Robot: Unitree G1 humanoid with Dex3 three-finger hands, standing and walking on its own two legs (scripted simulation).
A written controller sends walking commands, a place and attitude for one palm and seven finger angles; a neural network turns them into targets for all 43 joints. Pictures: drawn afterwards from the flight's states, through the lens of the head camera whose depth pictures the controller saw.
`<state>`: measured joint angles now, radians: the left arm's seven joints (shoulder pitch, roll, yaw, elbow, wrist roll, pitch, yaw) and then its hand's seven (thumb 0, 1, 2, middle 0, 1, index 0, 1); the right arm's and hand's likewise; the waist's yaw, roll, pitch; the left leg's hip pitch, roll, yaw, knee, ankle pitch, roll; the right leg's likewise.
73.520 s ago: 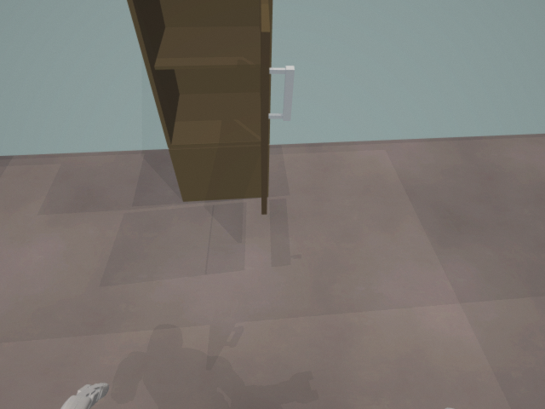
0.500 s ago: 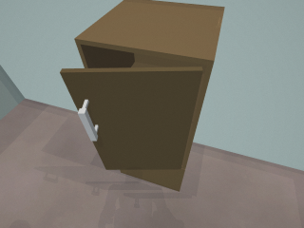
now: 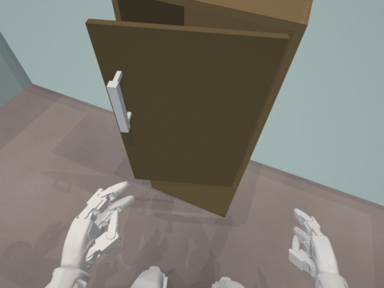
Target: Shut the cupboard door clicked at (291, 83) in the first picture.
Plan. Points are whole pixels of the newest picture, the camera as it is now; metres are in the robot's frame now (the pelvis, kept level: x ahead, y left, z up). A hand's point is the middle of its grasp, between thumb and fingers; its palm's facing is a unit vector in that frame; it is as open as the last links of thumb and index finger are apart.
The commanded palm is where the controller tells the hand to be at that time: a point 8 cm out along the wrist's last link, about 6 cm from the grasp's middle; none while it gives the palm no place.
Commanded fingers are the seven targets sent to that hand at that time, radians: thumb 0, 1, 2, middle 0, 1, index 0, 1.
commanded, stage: raise the hand and make a fist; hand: left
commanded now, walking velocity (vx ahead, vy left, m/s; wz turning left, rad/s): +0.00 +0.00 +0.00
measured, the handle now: (122, 103) +0.49 +0.21 +0.09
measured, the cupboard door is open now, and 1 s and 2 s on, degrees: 18 18 18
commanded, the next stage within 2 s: bring the fist close to the handle in 1.54 s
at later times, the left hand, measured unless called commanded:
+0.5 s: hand (81, 235) +0.20 +0.21 +0.05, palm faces +0.10 -0.99 -0.05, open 4.0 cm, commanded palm +0.17 +0.25 +0.05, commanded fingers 0.00 0.90 0.90 -1.01 -1.18 -1.01 -1.18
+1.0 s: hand (82, 215) +0.23 +0.21 +0.07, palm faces -0.03 -1.00 -0.04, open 3.1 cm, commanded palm +0.20 +0.27 +0.08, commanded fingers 0.00 0.90 0.90 -1.30 -1.50 -1.30 -1.50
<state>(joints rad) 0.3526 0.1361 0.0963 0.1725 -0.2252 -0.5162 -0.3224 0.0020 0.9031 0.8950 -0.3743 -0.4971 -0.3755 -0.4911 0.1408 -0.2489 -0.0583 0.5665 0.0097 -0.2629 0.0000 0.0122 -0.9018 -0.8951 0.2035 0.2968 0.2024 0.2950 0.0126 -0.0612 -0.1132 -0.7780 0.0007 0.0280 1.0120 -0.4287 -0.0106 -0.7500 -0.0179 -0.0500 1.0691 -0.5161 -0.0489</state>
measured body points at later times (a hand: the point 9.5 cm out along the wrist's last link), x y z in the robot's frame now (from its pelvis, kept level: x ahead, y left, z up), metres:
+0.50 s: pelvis -0.02 +0.03 -0.01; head +0.03 +0.04 +0.44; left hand +0.19 +0.26 +0.05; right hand +0.11 -0.20 -0.09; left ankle +0.04 +0.13 -0.67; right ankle +0.01 -0.09 -0.67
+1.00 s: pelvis +0.01 +0.03 +0.00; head +0.06 +0.04 +0.45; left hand +0.22 +0.27 +0.07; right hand +0.21 -0.18 -0.06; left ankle +0.04 +0.13 -0.67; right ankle +0.01 -0.09 -0.67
